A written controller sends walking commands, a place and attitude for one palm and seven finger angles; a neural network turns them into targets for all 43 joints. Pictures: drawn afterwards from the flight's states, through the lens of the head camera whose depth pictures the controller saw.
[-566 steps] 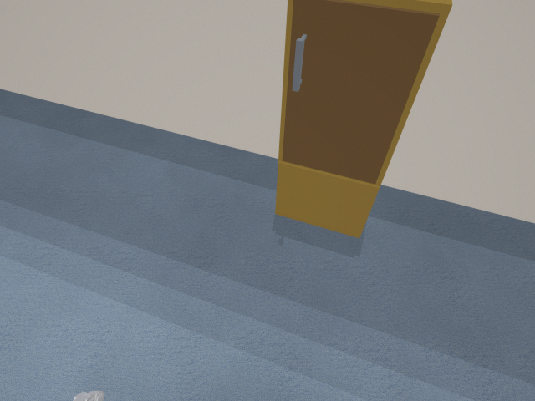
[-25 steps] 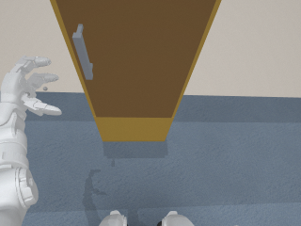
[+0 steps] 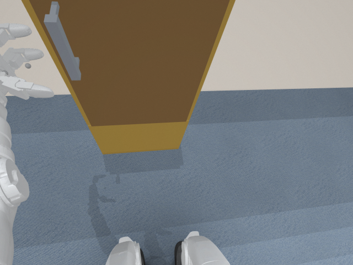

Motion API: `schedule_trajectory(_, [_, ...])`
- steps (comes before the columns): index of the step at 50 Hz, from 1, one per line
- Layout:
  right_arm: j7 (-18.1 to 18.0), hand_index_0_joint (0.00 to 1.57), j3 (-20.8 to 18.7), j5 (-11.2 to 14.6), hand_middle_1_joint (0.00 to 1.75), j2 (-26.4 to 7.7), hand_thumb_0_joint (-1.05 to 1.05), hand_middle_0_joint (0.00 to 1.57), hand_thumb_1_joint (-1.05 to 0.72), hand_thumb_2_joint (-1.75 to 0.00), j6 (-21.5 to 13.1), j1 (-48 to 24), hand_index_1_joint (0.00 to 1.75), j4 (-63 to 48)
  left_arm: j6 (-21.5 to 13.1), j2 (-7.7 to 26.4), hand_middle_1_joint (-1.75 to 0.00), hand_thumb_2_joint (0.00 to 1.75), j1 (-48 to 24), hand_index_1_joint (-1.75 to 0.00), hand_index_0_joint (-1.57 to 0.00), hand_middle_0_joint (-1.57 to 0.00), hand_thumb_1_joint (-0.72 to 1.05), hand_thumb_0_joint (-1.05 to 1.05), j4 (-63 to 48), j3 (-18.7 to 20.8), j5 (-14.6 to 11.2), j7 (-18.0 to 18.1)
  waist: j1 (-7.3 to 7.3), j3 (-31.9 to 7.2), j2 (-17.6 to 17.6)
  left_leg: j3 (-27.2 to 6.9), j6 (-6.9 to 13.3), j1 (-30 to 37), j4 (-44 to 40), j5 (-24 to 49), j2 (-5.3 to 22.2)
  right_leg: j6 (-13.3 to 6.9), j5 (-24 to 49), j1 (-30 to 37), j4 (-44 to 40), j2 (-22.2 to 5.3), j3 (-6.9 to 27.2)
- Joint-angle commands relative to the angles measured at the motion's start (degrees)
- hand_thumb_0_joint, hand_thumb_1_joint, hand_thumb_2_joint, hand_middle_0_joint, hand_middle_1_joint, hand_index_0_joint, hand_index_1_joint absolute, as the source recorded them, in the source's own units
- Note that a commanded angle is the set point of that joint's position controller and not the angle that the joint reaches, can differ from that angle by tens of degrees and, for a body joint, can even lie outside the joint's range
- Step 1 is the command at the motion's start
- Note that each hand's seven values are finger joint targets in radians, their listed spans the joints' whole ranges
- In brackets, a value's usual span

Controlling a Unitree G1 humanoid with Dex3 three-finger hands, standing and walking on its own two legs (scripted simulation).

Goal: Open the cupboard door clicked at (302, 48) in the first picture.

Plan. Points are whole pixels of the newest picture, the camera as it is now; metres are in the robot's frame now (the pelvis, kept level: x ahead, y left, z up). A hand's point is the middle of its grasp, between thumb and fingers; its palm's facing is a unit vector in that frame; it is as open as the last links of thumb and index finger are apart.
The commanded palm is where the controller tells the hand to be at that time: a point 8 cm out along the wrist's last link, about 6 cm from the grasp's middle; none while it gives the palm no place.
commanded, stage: move the hooked fingers beside the handle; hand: left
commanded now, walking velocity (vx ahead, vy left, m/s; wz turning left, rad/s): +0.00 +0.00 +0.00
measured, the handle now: (66, 45) +0.57 +0.19 +0.09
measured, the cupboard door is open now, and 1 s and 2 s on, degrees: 0 0 0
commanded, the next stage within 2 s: slide the fingers in behind the handle in 0.82 s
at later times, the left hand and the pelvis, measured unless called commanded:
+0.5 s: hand (22, 68) +0.51 +0.26 +0.08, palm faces +0.03 -1.00 +0.01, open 14.0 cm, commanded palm +0.49 +0.29 +0.09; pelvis +0.02 +0.00 +0.01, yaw +0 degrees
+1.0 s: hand (30, 68) +0.51 +0.25 +0.08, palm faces +0.02 -1.00 +0.00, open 14.0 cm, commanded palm +0.49 +0.28 +0.08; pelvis +0.00 +0.00 +0.00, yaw +0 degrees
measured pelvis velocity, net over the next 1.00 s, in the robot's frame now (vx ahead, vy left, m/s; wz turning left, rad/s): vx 0.00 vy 0.00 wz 0.00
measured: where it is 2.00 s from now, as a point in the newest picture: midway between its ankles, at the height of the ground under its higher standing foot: outside the picture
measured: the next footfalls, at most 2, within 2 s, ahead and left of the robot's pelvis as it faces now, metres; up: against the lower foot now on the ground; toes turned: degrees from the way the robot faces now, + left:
none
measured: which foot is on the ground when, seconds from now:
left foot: down 0.00-1.00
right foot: down 0.00-1.00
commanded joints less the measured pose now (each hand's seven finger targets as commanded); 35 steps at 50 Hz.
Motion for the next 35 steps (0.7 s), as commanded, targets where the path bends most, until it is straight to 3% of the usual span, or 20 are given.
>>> schedule_trajectory(1, [-0.6,0.20,-4.2,-0.5,0.30,-12.0,0.00,0.20,-0.90,-0.90,-0.1,11.9,0.30,-2.1,-3.5,18.4,-1.20,0.30,-28.1,-1.20,-0.30,-0.30,-0.50,0.00,-12.7,1.7,0.1,-0.4,-0.83,-29.5,13.1,-8.1,-1.6,26.5,-4.3,27.4,-0.6,-0.7,15.9,4.1,-3.6,2.4,3.2])
schedule_trajectory(3, [-0.2,0.20,-4.3,-0.7,0.30,-11.9,0.00,0.20,-0.90,-0.90,0.3,12.5,0.30,-2.4,-3.1,18.1,-1.20,0.30,-23.4,-1.20,-0.30,-0.30,-0.50,0.00,-11.7,2.7,-0.2,-0.7,0.41,-30.6,13.1,-7.9,-1.8,26.9,-4.0,30.2,-0.5,-0.8,17.7,5.2,-3.4,2.6,3.0])
schedule_trajectory(4, [-0.1,0.20,-4.5,-0.8,0.30,-12.0,0.00,0.20,-0.90,-0.90,0.4,13.1,0.30,-2.6,-2.9,18.3,-1.20,0.30,-21.5,-1.20,-0.30,-0.30,-0.50,0.00,-11.4,3.5,-0.5,-1.0,0.39,-31.1,10.7,-8.2,-1.6,27.3,-3.9,32.3,-0.3,-0.8,19.3,6.1,-3.1,2.7,2.7])
schedule_trajectory(5, [-0.1,0.20,-4.6,-0.7,0.30,-12.1,0.00,0.20,-0.90,-0.90,0.7,13.0,0.30,-3.2,-2.5,19.6,-1.20,0.30,-19.0,-1.20,-0.30,-0.30,-0.50,0.00,-11.2,4.6,-0.3,-1.3,1.41,-30.9,10.6,-7.6,-1.6,25.7,-4.1,32.5,-0.4,-0.7,20.2,7.5,-3.3,2.8,2.9])
schedule_trajectory(6, [0.1,0.20,-4.5,-0.6,0.30,-11.8,0.00,0.20,-0.90,-0.90,1.0,12.8,0.30,-3.4,-2.1,17.8,-1.20,0.30,-19.1,-1.20,-0.30,-0.30,-0.50,0.00,-12.1,3.2,-0.6,-1.7,1.07,-30.8,10.7,-7.1,-1.4,25.3,-4.1,32.0,-0.5,-0.5,20.9,7.8,-3.4,2.8,3.0])
schedule_trajectory(8, [0.3,0.20,-4.6,-0.4,0.30,-11.8,0.00,0.20,-0.90,-0.90,1.5,12.6,0.30,-3.9,-1.7,18.6,-1.20,0.30,-18.9,-1.20,-0.30,-0.30,-0.50,0.00,-13.1,3.8,-0.8,-1.8,1.31,-29.2,10.2,-6.5,-1.2,23.2,-4.5,29.4,-0.8,-0.4,20.5,8.9,-3.8,2.8,3.2])
schedule_trajectory(9, [0.2,0.20,-4.8,-0.5,0.30,-12.0,0.00,0.20,-0.90,-0.90,1.5,12.9,0.30,-4.0,-2.0,20.6,-1.20,0.30,-18.5,-1.20,-0.30,-0.30,-0.50,0.00,-13.8,5.5,-0.9,-1.7,1.59,-29.3,9.6,-6.5,-1.0,23.0,-4.3,30.0,-0.7,-0.7,21.4,9.8,-3.6,2.9,3.3])
schedule_trajectory(10, [0.1,0.20,-4.9,-0.6,0.30,-12.1,0.00,0.20,-0.90,-0.90,1.6,13.0,0.30,-4.3,-2.4,22.4,-1.20,0.30,-19.4,-1.20,-0.30,-0.30,-0.50,0.00,-16.6,6.6,-0.8,-1.6,1.88,-31.1,11.0,-6.5,-1.1,24.1,-4.6,31.2,-0.7,-0.6,22.5,10.8,-3.6,3.0,3.4])
schedule_trajectory(12, [0.5,0.20,-5.1,-0.6,0.30,-11.4,0.00,0.20,-0.90,-0.90,1.6,12.8,0.30,-4.5,-3.7,21.1,-1.20,0.30,-18.9,-1.20,-0.30,-0.30,-0.50,0.00,-20.5,6.7,-1.2,-1.4,2.52,-34.0,13.5,-6.6,-1.4,27.6,-4.5,34.3,-0.7,-0.7,23.7,11.2,-3.6,3.1,3.3])
schedule_trajectory(18, [0.5,0.20,-5.2,-0.1,0.30,-11.3,0.00,0.20,-0.90,-0.90,2.1,11.8,0.30,-3.2,-3.1,16.6,-1.20,0.30,-17.5,-1.20,-0.30,-0.30,-0.50,0.00,-18.4,3.7,-2.4,-2.1,1.25,-27.8,12.3,-6.6,-1.3,27.9,-5.2,32.5,-0.5,-0.6,21.4,8.4,-5.1,3.3,2.9])
schedule_trajectory(19, [0.5,0.20,-5.1,-0.1,0.30,-11.1,0.00,0.20,-0.90,-0.90,2.1,11.9,0.30,-3.1,-3.2,15.0,-1.20,0.30,-18.0,-1.20,-0.30,-0.30,-0.50,0.00,-18.9,2.6,-2.7,-2.5,1.12,-28.1,13.1,-6.7,-1.2,29.5,-5.0,34.1,-0.5,-0.8,22.1,7.9,-4.9,3.3,2.8])
schedule_trajectory(20, [0.4,0.20,-5.3,-0.1,0.30,-11.2,0.00,0.20,-0.90,-0.90,2.2,11.9,0.30,-3.0,-3.1,16.0,-1.20,0.30,-16.8,-1.20,-0.30,-0.30,-0.50,0.00,-19.0,3.3,-2.4,-2.4,1.60,-28.6,13.3,-7.1,-1.5,30.8,-5.1,35.6,-0.2,-0.8,21.6,7.2,-5.1,3.3,2.7])
schedule_trajectory(21, [0.5,0.20,-5.2,0.0,0.30,-10.8,0.00,0.20,-0.90,-0.90,2.2,11.5,0.30,-3.0,-3.0,12.7,-1.20,0.30,-17.1,-1.20,-0.30,-0.30,-0.50,0.00,-18.9,1.0,-2.9,-2.6,0.91,-27.8,12.9,-7.0,-1.5,31.0,-5.1,35.4,-0.3,-0.6,21.4,6.5,-5.3,3.3,2.6])
schedule_trajectory(22, [0.6,0.20,-5.3,-0.1,0.30,-11.0,0.00,0.20,-0.90,-0.90,2.1,11.4,0.30,-3.0,-3.1,13.8,-1.20,0.30,-16.8,-1.20,-0.30,-0.30,-0.50,0.00,-18.8,2.2,-3.0,-2.4,1.35,-27.7,11.4,-7.2,-1.5,30.2,-5.1,34.2,-0.3,-0.6,20.8,7.0,-5.3,3.3,2.5])
schedule_trajectory(24, [0.5,0.20,-5.1,0.0,0.30,-10.9,0.00,0.20,-0.90,-0.90,2.2,11.0,0.30,-3.0,-3.2,11.6,-1.20,0.30,-17.0,-1.20,-0.30,-0.30,-0.50,0.00,-18.1,0.6,-3.6,-2.4,0.91,-26.7,11.8,-7.2,-1.5,30.3,-5.0,35.0,-0.4,-0.8,21.2,6.4,-5.1,3.2,2.5])
schedule_trajectory(25, [0.4,0.20,-5.2,0.0,0.30,-11.1,0.00,0.20,-0.90,-0.90,2.3,10.9,0.30,-2.8,-3.2,12.8,-1.20,0.30,-17.6,-1.20,-0.30,-0.30,-0.50,0.00,-18.1,1.2,-3.3,-2.2,0.99,-26.8,11.3,-7.5,-1.7,30.5,-5.2,35.1,-0.2,-0.7,20.7,6.1,-4.9,3.2,2.4])
schedule_trajectory(28, [0.6,0.20,-5.1,0.1,0.30,-10.8,0.00,0.20,-0.90,-0.90,2.2,10.0,0.30,-3.2,-3.1,10.9,-1.20,0.30,-16.8,-1.20,-0.30,-0.30,-0.50,0.00,-16.7,0.0,-3.2,-1.6,0.92,-25.6,10.1,-7.1,-1.6,28.7,-5.2,31.8,-0.5,-0.6,19.5,6.2,-5.0,3.0,2.4])
schedule_trajectory(35, [0.3,0.20,-4.7,0.0,0.30,-11.1,0.00,0.20,-0.90,-0.90,1.6,9.2,0.30,-3.6,-4.5,15.3,-1.20,0.30,-20.5,-1.20,-0.30,-0.30,-0.50,0.00,-16.6,2.2,-1.7,-0.1,0.87,-28.0,10.2,-7.1,-1.6,26.9,-4.3,29.5,-0.8,-0.7,19.2,7.2,-3.7,2.8,3.1])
